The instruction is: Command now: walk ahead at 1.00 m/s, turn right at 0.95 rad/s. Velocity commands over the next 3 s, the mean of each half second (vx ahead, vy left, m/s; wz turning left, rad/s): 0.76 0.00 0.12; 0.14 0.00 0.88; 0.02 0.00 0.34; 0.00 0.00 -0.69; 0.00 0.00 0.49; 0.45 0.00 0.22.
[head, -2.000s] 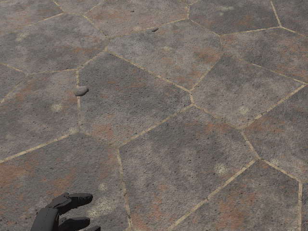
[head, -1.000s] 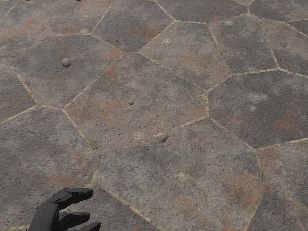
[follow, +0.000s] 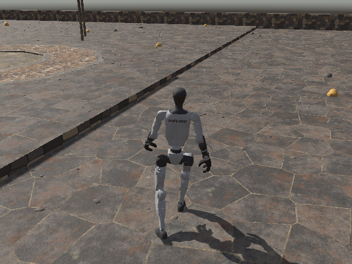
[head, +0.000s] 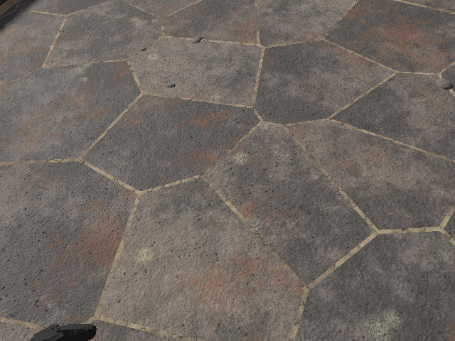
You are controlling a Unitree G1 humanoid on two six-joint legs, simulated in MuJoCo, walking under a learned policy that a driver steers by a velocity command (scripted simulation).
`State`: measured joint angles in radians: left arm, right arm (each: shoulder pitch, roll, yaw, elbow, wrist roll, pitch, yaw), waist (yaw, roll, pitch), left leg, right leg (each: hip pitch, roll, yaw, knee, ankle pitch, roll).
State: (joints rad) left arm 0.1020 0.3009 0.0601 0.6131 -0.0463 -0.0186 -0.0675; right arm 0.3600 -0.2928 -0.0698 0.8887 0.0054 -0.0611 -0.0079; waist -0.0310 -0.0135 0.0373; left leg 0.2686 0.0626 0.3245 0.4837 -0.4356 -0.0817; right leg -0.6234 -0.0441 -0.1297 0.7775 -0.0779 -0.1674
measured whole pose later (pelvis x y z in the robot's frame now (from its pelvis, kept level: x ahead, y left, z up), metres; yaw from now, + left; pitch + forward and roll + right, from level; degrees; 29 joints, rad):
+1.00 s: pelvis +0.61 -0.04 +0.04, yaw +34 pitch +2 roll -1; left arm 0.12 0.29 0.07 0.67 0.03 -0.04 0.02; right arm 0.16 -0.35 -0.11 0.57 0.03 0.06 -0.02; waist -0.03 0.03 0.03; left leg -0.46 -0.22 -0.29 0.85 -0.46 0.01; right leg -0.38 0.06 0.12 0.48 -0.13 0.02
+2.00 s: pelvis +0.65 -0.07 +0.05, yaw +19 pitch +3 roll +2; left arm 0.17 0.31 0.07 0.58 0.00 0.03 0.03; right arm 0.11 -0.32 -0.10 0.71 -0.01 0.01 -0.03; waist 0.00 0.03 0.04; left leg -0.58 0.01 -0.06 0.98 -0.29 -0.08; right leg -0.32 0.06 0.09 0.47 -0.20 -0.07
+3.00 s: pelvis +0.73 +0.04 +0.04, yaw +42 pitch +5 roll +1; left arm 0.50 0.28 0.06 0.75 -0.04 -0.05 0.00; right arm 0.08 -0.25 -0.03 0.59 0.03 -0.12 0.01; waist 0.09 -0.02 -0.04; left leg -0.32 0.00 -0.01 0.48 -0.23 -0.01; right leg -0.24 -0.02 0.15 0.62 -0.42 -0.03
